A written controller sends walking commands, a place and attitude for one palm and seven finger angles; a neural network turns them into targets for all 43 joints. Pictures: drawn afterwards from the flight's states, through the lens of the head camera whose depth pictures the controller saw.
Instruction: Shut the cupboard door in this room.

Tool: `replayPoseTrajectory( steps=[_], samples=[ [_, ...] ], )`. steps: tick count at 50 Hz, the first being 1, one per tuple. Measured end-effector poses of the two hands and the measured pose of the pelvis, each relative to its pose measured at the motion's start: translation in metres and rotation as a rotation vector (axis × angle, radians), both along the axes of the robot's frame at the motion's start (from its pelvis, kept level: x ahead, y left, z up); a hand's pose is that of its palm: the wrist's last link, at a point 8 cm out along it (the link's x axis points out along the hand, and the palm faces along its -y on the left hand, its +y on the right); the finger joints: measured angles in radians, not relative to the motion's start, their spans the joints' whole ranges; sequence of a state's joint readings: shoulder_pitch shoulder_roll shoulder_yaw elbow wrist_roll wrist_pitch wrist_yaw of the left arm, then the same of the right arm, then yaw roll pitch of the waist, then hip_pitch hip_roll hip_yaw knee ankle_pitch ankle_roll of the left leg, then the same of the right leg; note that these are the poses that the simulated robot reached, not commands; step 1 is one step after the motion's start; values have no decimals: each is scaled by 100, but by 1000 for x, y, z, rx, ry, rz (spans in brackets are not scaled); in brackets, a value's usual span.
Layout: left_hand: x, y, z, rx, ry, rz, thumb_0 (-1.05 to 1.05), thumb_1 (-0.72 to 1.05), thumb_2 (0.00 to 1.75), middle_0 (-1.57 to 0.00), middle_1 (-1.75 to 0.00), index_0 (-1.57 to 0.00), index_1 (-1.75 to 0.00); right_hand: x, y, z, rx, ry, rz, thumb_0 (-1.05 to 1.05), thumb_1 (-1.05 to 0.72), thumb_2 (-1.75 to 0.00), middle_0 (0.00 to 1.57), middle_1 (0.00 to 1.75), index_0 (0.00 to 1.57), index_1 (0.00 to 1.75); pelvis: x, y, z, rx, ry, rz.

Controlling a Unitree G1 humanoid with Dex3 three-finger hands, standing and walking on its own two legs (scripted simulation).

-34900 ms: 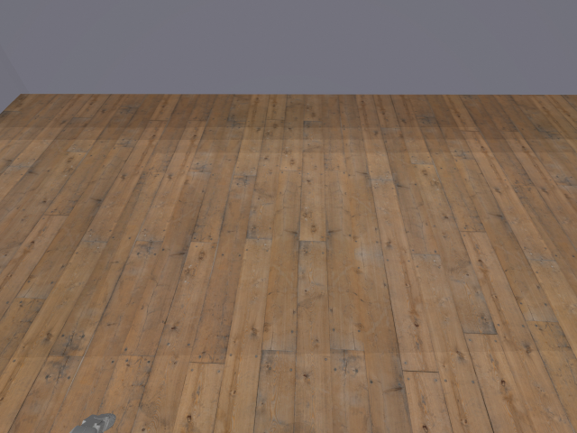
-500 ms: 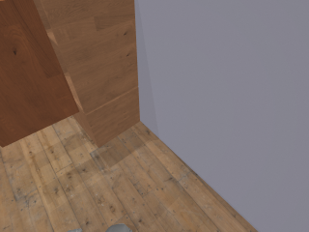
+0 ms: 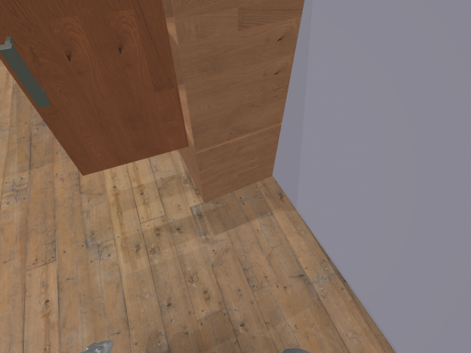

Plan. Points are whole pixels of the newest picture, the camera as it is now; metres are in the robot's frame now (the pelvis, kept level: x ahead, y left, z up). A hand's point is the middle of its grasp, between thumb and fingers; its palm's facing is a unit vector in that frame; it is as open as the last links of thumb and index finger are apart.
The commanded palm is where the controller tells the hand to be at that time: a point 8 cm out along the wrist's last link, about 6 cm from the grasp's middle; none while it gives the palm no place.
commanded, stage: turn to face it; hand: left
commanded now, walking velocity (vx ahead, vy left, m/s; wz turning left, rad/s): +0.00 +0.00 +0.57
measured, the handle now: (27, 73) +0.68 +0.53 +0.07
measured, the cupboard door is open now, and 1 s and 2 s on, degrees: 86 86 86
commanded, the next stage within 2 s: take the last steps up to it in 0.44 s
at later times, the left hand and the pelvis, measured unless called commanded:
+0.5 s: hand out of the picture -0.05 +0.18 -0.17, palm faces +0.31 -0.92 -0.25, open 7.4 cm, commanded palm none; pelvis -0.03 -0.03 +0.00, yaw +16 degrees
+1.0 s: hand out of the picture +0.00 +0.17 -0.16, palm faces +0.37 -0.90 -0.24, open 7.4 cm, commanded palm none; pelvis +0.02 -0.03 -0.01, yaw +21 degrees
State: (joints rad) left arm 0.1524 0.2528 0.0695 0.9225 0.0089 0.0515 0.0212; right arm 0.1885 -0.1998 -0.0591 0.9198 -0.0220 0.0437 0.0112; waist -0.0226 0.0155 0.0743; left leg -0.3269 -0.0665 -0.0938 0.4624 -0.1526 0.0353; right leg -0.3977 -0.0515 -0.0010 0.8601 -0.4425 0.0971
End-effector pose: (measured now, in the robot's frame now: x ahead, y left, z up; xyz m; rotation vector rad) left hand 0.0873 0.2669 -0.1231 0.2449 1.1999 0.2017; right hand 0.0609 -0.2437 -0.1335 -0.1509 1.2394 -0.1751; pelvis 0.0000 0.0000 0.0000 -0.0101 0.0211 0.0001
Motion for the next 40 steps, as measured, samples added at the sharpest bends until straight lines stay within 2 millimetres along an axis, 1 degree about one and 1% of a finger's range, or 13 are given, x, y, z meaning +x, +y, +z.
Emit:
replayPoseTrajectory(
  steps=[4, 6, 11, 16, 19, 21, 26, 28, 30, 33, 36, 38, 40],
  samples=[
    [0, -22, 6, 17, -69, 22, 1, 91, 90, -20, -30, -20, -30, -5, -18, -18, 30, 39, 25, 0, -90, -90, 21, 30, 21, 30, -5, -20, -7, 18, 2, 59],
    [-6, -33, 9, 28, -93, 35, 1, 91, 90, -20, -30, -20, -30, -4, -28, -25, 39, 51, 40, 0, -90, -90, 21, 30, 20, 30, -8, -29, -10, 17, -8, 88],
    [-34, -54, 18, 18, -85, 99, 1, 91, 90, -21, -30, -20, -30, 9, -48, -21, 30, 65, 99, 1, -91, -90, 20, 30, 20, 30, -10, -40, -1, 40, -26, 151],
    [-67, -65, 13, -9, -44, 165, 1, 90, 90, -21, -30, -20, -30, 28, -53, -12, 6, 61, 166, 1, -91, -90, 20, 30, 20, 30, -12, -45, 3, 61, -25, 203],
    [-93, -66, 7, -28, -7, 212, 1, 90, 90, -21, -30, -20, -30, 43, -45, -8, -10, 53, 219, 1, -91, -90, 20, 30, 20, 30, -15, -43, 3, 63, -22, 229],
    [-115, -63, 2, -39, 25, 248, 1, 90, 90, -21, -30, -20, -30, 56, -36, -6, -20, 36, 257, 1, -91, -90, 20, 30, 20, 30, -18, -39, 2, 59, -20, 244],
    [-173, -44, -20, -65, 114, 349, 1, 90, 90, -21, -30, -20, -30, 87, 2, 1, -47, -53, 357, 1, -91, -90, 20, 30, 20, 30, -27, -20, -8, 23, -19, 287],
    [-192, -35, -28, -69, 152, 385, 1, 90, 90, -21, -30, -20, -30, 92, 19, 5, -49, -83, 389, 0, -91, -90, 20, 30, 20, 30, -31, -16, -10, 35, -27, 295],
    [-205, -30, -27, -68, 185, 410, 1, 91, 90, -21, -30, -20, -30, 93, 32, 11, -46, -100, 412, 0, -91, -90, 20, 30, 20, 30, -34, -12, -7, 28, -36, 300],
    [-212, -25, -20, -75, 187, 425, 1, 91, 90, -20, -30, -20, -30, 88, 46, 16, -29, -107, 428, 0, -91, -90, 20, 30, 20, 30, -35, -8, 0, 12, -41, 314],
    [-208, -23, -13, -78, 161, 420, 1, 91, 90, -20, -30, -20, -30, 77, 53, 15, 0, -96, 425, 0, -91, -90, 20, 30, 20, 30, -32, -6, 4, 8, -41, 324],
    [-201, -24, -10, -78, 141, 412, 1, 91, 90, -20, -30, -20, -30, 67, 52, 12, 15, -78, 407, 0, -91, -90, 20, 30, 20, 30, -29, -6, 6, 11, -38, 329],
    [-189, -27, -7, -78, 121, 398, 1, 91, 90, -20, -30, -20, -30, 58, 42, 8, 12, -61, 380, -1, -93, -90, 21, 30, 21, 30, -25, -7, 6, 18, -35, 333]
  ],
)
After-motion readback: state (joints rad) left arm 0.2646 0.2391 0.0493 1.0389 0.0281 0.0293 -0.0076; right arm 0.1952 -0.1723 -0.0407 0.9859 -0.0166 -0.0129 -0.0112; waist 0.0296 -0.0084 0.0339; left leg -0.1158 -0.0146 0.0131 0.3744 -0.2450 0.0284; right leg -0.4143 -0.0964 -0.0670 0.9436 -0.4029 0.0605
